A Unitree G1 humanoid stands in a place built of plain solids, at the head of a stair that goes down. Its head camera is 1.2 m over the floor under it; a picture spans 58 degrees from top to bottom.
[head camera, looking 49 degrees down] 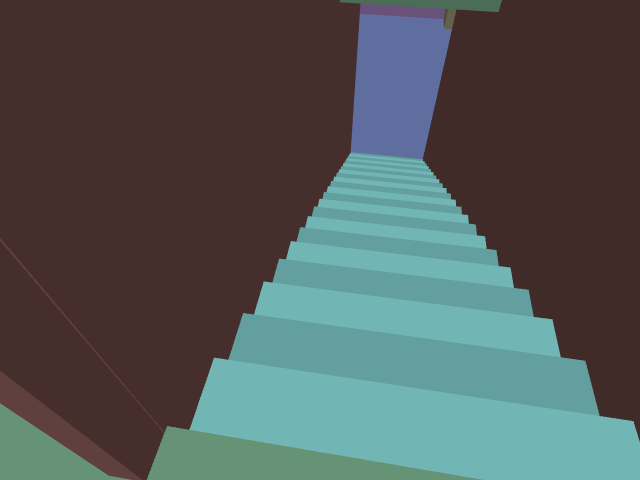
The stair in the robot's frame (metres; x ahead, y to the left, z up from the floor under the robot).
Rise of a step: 0.18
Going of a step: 0.29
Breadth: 1.35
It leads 9 degrees to the right of straight ahead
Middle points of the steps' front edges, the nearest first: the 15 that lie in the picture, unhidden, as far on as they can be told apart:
0.28 -0.26 0.00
0.56 -0.30 -0.17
0.85 -0.35 -0.35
1.13 -0.39 -0.53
1.41 -0.44 -0.70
1.69 -0.48 -0.88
1.98 -0.53 -1.05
2.26 -0.57 -1.23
2.54 -0.62 -1.41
2.83 -0.66 -1.58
3.11 -0.71 -1.76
3.39 -0.75 -1.93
3.67 -0.80 -2.11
3.96 -0.84 -2.29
4.24 -0.89 -2.46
